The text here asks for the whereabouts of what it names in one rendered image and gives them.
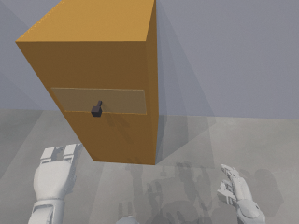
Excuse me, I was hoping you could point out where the left robot forearm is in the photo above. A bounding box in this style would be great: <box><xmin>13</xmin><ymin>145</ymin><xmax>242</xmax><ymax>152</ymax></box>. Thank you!
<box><xmin>28</xmin><ymin>198</ymin><xmax>65</xmax><ymax>224</ymax></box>

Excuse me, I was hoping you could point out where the robot left hand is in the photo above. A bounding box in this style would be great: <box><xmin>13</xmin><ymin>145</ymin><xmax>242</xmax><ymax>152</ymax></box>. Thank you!
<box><xmin>33</xmin><ymin>143</ymin><xmax>83</xmax><ymax>201</ymax></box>

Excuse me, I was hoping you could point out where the right robot forearm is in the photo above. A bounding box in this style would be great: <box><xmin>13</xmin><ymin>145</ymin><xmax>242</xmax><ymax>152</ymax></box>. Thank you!
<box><xmin>235</xmin><ymin>199</ymin><xmax>265</xmax><ymax>224</ymax></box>

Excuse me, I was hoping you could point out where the drawer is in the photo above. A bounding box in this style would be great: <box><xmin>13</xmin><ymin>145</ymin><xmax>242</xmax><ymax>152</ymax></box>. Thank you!
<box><xmin>51</xmin><ymin>87</ymin><xmax>147</xmax><ymax>114</ymax></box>

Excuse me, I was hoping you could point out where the handle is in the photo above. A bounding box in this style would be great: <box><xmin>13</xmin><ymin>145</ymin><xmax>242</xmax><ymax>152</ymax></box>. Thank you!
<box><xmin>91</xmin><ymin>100</ymin><xmax>103</xmax><ymax>118</ymax></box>

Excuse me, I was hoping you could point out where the cabinet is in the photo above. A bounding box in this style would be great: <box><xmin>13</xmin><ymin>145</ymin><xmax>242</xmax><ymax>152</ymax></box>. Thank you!
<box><xmin>15</xmin><ymin>0</ymin><xmax>159</xmax><ymax>165</ymax></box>

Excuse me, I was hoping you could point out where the robot right hand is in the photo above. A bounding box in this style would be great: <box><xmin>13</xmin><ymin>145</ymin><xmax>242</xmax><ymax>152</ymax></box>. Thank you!
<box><xmin>217</xmin><ymin>164</ymin><xmax>253</xmax><ymax>207</ymax></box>

